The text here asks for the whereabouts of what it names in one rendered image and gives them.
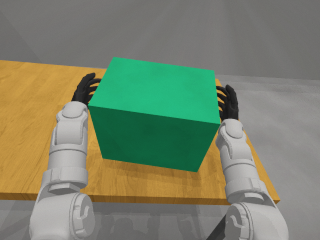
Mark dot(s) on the table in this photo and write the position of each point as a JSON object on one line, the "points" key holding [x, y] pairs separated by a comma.
{"points": [[31, 95]]}

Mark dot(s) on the robot right forearm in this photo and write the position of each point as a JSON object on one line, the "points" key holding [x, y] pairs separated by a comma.
{"points": [[241, 177]]}

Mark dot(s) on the right robot upper arm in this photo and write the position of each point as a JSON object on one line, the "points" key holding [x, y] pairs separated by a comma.
{"points": [[249, 221]]}

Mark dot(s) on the robot right hand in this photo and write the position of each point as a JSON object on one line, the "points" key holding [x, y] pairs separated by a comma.
{"points": [[229, 108]]}

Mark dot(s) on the robot left forearm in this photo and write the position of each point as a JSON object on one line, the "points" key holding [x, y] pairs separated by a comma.
{"points": [[66, 171]]}

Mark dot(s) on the robot left hand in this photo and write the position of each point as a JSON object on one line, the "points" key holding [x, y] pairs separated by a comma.
{"points": [[84, 88]]}

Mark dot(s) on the carton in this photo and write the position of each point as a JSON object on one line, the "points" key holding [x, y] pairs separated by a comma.
{"points": [[155, 114]]}

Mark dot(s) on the left robot upper arm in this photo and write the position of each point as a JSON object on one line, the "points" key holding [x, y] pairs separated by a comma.
{"points": [[63, 217]]}

